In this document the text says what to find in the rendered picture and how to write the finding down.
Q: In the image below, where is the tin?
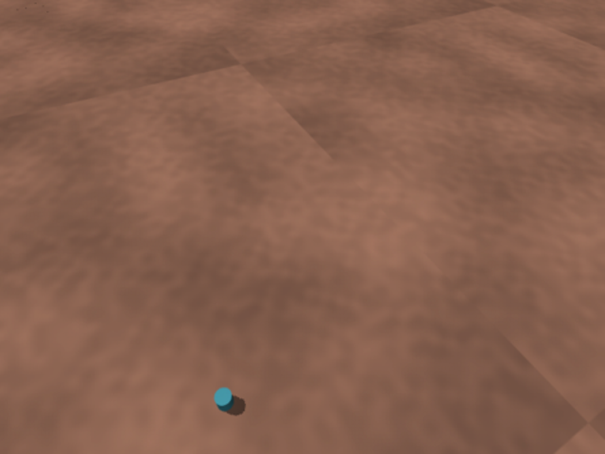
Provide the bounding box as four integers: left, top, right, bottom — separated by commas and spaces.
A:
215, 388, 233, 411

